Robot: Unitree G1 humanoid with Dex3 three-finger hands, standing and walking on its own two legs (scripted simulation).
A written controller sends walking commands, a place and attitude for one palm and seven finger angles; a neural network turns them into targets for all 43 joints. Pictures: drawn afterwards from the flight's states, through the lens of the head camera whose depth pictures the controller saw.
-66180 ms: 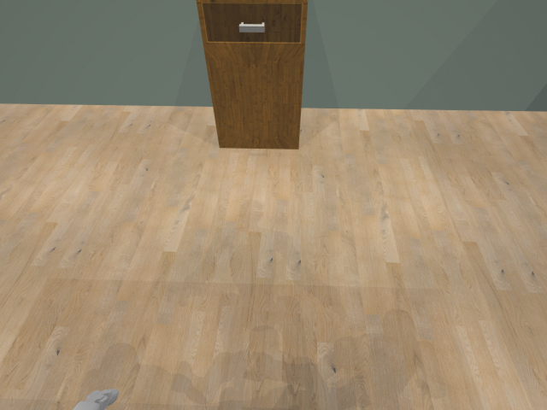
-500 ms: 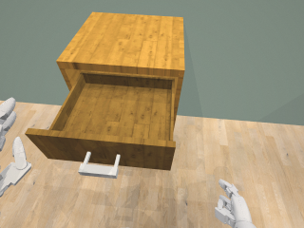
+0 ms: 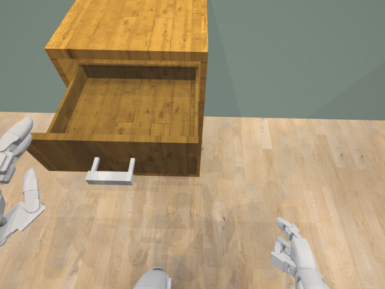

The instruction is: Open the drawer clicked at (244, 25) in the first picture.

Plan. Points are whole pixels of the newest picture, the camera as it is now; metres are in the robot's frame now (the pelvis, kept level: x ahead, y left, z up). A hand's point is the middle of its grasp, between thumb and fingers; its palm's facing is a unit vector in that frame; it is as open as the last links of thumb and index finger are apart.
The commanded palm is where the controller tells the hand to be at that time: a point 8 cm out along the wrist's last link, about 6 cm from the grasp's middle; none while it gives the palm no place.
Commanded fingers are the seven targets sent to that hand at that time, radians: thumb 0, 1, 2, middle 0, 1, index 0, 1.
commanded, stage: step back with the hand held close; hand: left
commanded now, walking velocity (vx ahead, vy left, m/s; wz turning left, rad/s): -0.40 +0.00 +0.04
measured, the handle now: (112, 169) +0.39 +0.22 -0.06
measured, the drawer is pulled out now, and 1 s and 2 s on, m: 0.30 0.30 0.30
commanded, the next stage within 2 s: stop stepping back and stand still in 0.12 s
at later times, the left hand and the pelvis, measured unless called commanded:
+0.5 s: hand out of the picture +0.03 +0.22 +0.18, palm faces +0.41 -0.80 -0.43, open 7.5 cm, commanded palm -0.02 +0.26 +0.18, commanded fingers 0.00 0.90 0.90 -0.20 -0.30 -0.20 -0.30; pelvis -0.14 -0.02 -0.01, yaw +2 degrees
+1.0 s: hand out of the picture -0.02 +0.21 +0.18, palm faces +0.39 -0.76 -0.52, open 7.5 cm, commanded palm -0.07 +0.25 +0.18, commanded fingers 0.00 0.90 0.90 -0.20 -0.30 -0.20 -0.30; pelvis -0.19 -0.04 +0.00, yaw +2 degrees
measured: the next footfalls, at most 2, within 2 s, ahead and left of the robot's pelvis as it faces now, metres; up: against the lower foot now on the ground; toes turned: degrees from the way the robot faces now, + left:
left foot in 0.22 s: -0.04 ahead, +0.13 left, +0.00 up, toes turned +3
right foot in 0.44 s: -0.09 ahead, -0.12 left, +0.00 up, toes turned -2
